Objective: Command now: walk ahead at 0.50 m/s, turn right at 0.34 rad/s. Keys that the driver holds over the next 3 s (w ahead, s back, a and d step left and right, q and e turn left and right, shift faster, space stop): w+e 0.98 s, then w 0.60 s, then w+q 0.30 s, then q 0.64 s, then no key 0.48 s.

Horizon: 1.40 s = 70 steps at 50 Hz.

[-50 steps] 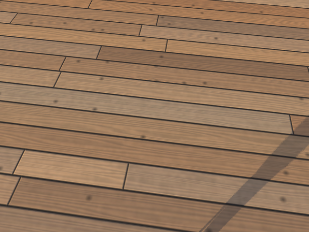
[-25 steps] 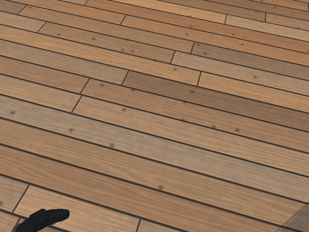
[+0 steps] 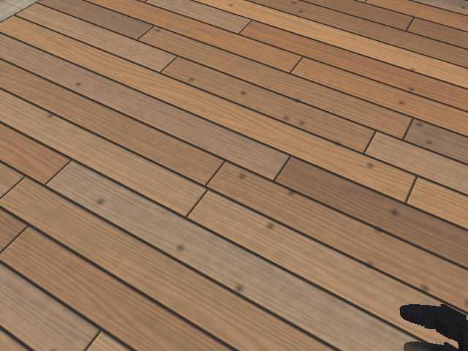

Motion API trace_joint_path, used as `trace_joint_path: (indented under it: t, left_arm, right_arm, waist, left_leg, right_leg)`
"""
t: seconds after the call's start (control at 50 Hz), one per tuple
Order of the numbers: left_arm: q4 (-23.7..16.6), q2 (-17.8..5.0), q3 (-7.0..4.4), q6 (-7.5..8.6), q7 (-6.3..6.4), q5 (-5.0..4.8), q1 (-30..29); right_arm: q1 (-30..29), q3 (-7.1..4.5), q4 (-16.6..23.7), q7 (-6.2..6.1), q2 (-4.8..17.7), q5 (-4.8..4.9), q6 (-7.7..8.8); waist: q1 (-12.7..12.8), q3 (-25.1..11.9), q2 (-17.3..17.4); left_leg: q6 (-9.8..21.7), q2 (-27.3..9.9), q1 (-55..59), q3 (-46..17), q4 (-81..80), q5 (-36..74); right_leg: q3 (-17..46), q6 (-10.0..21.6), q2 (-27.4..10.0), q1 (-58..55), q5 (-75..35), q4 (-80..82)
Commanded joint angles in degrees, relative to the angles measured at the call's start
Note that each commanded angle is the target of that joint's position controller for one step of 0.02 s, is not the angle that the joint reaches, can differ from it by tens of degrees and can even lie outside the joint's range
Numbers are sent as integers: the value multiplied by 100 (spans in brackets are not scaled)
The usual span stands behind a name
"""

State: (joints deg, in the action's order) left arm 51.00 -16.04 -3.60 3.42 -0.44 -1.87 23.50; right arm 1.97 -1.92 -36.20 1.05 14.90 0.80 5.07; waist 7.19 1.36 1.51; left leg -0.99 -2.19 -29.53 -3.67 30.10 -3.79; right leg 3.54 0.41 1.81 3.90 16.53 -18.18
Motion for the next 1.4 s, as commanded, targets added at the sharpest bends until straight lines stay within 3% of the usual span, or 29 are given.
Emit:
trace_joint_path:
  t: [0.02,0.04,0.06,0.08,0.1,0.12,0.18,0.32,0.46,0.5,0.54,0.56,0.58,0.6,0.62,0.64,0.68,0.76,0.86,0.96,1.02,1.04,1.06,1.08,1.1,1.14,1.22,1.28,1.4]
  left_arm:
    - [-394,-984,-201,16,64,-8,-320]
    - [-437,-778,-132,29,58,42,-352]
    - [-623,-341,19,56,51,186,-404]
    - [-830,-68,107,152,64,40,196]
    - [-720,-655,-34,149,82,-77,38]
    - [-781,-867,-111,124,75,-80,-350]
    - [-826,-631,-141,-23,44,15,-586]
    - [-1219,-257,-35,-151,-112,53,-1286]
    - [-1741,-352,-12,-146,-322,62,-2368]
    - [-1800,-527,-105,-173,-337,80,-2167]
    - [-1459,-1002,-395,-216,-261,53,-722]
    - [-1270,-1520,-588,-286,-129,31,151]
    - [-1381,-2079,-605,-211,-125,7,-171]
    - [-1509,-1537,-462,-136,-155,38,24]
    - [-1432,-1253,-374,-54,-170,77,-173]
    - [-1461,-1101,-321,-20,-160,65,-510]
    - [-1635,-812,-218,-17,-111,170,-1101]
    - [-1568,-947,-260,26,9,142,-1029]
    - [-1368,-1041,-298,-43,120,62,-579]
    - [-1210,-1000,-306,-121,158,26,-261]
    - [-1230,-724,-222,-148,146,85,-360]
    - [-1306,-407,-90,-131,126,172,-297]
    - [-1391,-75,11,-69,127,4,548]
    - [-1252,-594,-50,-41,141,-53,533]
    - [-1302,-915,-138,-45,133,-36,-123]
    - [-1496,-827,-134,-17,132,113,-850]
    - [-1504,-431,-56,-24,40,111,-823]
    - [-1654,-256,48,14,6,162,-1341]
    - [-1853,-279,80,101,-113,80,-2304]
  right_arm:
    - [418,-302,236,-23,752,17,128]
    - [1013,-410,113,-81,971,-40,133]
    - [1957,-520,25,-152,1385,-144,111]
    - [2206,-588,-103,-116,1725,-188,14]
    - [2080,-481,-117,-87,1211,-135,17]
    - [1811,-379,-107,-81,895,-84,35]
    - [1071,-259,-173,-44,506,-151,76]
    - [1091,-419,-495,-134,849,-140,149]
    - [1540,-544,-807,-174,1223,38,-28]
    - [1520,-591,-818,-200,1405,78,-110]
    - [1459,-563,-790,-238,1399,109,-193]
    - [1613,-437,-681,-253,1106,-64,-157]
    - [2126,-175,-335,-162,333,-230,11]
    - [1386,-256,-294,-89,879,8,208]
    - [912,-306,-141,-62,1076,181,297]
    - [890,-277,-174,-107,1001,89,336]
    - [1060,-338,-268,-147,1051,-116,259]
    - [893,-275,-187,-154,766,-192,65]
    - [-207,-144,64,-56,517,-127,114]
    - [-442,-246,178,58,818,-33,218]
    - [610,-397,-85,19,1051,-95,292]
    - [1405,-462,-153,-19,1311,-201,308]
    - [1983,-598,-425,13,1782,-250,229]
    - [2003,-496,-431,65,1283,-60,209]
    - [1735,-396,-389,48,935,-32,180]
    - [1280,-305,-386,33,740,-129,114]
    - [1262,-259,-535,10,690,-82,152]
    - [1354,-325,-657,-25,973,-30,125]
    - [1860,-336,-964,-34,1160,60,-2]
  waist:
    - [-776,-278,-728]
    - [-1086,-621,-627]
    - [-1472,-1442,175]
    - [-1171,-1932,1820]
    - [-1262,-1436,1157]
    - [-1254,-810,807]
    - [-830,-133,605]
    - [-810,78,208]
    - [-1085,361,131]
    - [-863,78,310]
    - [-44,-745,247]
    - [238,-1282,-470]
    - [-543,-1895,-1761]
    - [3,-2234,-958]
    - [2,-1348,-742]
    - [-271,-902,-307]
    - [-720,-519,-393]
    - [-817,-297,-351]
    - [-382,-96,-545]
    - [-377,-91,-723]
    - [-912,-569,-835]
    - [-1232,-1349,-333]
    - [-928,-1995,1580]
    - [-1066,-1713,1288]
    - [-1211,-941,691]
    - [-1063,-224,198]
    - [-783,-168,463]
    - [-898,-62,307]
    - [-1222,91,299]
  left_leg:
    - [183,138,1635,157,-483,62]
    - [363,-110,2583,-11,-514,-62]
    - [730,-1268,3998,-1107,-431,-233]
    - [1513,-2362,4966,-3351,-1047,-1434]
    - [1522,-2178,4541,-3557,-1335,-2402]
    - [1320,-1935,3992,-2678,-1400,-2205]
    - [1097,-1352,2661,-1135,-1851,-694]
    - [1141,-1250,2419,428,-2248,664]
    - [856,-1458,3195,1191,-1893,1259]
    - [732,-1453,3407,1393,-1151,3116]
    - [465,-1164,2862,1695,868,4007]
    - [177,-899,1365,1718,2716,1894]
    - [-138,303,-1052,892,4572,-3095]
    - [-27,211,-1636,-171,4994,-3017]
    - [99,-14,-1999,-115,4806,-2432]
    - [140,-257,-1734,-109,4323,-1944]
    - [57,-511,-892,-157,3623,-1477]
    - [-252,-396,-610,38,2642,-872]
    - [-320,41,-88,111,553,863]
    - [-102,181,208,-139,-185,446]
    - [303,98,1687,27,-502,159]
    - [677,-768,3080,-799,-359,-64]
    - [1666,-1921,4868,-3468,-888,-1379]
    - [1693,-2062,4826,-4291,-1294,-2744]
    - [1455,-1814,4177,-3457,-1379,-2720]
    - [1307,-1362,3001,-2244,-1524,-1394]
    - [1379,-1054,2335,-1307,-1923,-160]
    - [1429,-1042,2241,-861,-2147,228]
    - [1195,-994,2377,-308,-2063,472]
  right_leg:
    - [1137,763,-1199,705,-1311,-88]
    - [927,572,-876,1045,-1419,-894]
    - [473,309,-427,1941,-207,-2689]
    - [26,112,32,3597,1789,-4281]
    - [351,80,-296,4151,1591,-5069]
    - [348,103,-474,4305,1068,-5219]
    - [278,-9,-870,3752,160,-4811]
    - [90,-154,-902,3644,-1353,-3297]
    - [-489,242,-655,3404,-1304,-1922]
    - [-827,476,-303,2797,-700,-1854]
    - [-1025,844,216,699,-829,-1451]
    - [265,1198,-535,-1075,-978,-1372]
    - [3670,2328,-1911,-2690,182,-645]
    - [4314,2274,-2082,-2747,806,95]
    - [3492,2005,-1923,-2120,386,188]
    - [2843,1814,-1673,-1267,-165,163]
    - [2022,1654,-1305,37,-1283,319]
    - [1389,1687,-1040,893,-2198,558]
    - [1082,1259,-658,1163,-1477,438]
    - [1869,1102,-979,459,-1084,-204]
    - [1766,804,-701,430,-1774,-1227]
    - [1349,595,-379,1015,-1159,-2702]
    - [608,156,474,3051,1239,-4609]
    - [801,88,152,3861,1638,-5395]
    - [785,74,-45,4087,1131,-5599]
    - [500,63,-369,3913,497,-5171]
    - [167,12,-668,3370,199,-4168]
    - [-6,-66,-754,3358,-522,-3113]
    - [-270,-52,-502,2753,-1692,-1579]
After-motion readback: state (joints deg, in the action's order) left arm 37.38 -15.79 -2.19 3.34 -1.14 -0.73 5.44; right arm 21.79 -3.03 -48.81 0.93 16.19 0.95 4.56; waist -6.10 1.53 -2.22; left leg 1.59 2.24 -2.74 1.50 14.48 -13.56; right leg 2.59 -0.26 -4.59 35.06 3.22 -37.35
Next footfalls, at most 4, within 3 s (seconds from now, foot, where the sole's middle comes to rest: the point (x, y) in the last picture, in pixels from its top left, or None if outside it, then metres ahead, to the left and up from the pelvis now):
0.06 left None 0.18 0.14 -0.78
0.56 right None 0.40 -0.18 -0.78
1.04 left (319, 265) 0.75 -0.13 -0.78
1.52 right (438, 267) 0.78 -0.50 -0.78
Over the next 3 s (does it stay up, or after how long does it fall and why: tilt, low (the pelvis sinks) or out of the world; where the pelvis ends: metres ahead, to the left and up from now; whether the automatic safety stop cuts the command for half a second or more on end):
stays up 1.07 -0.55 0.00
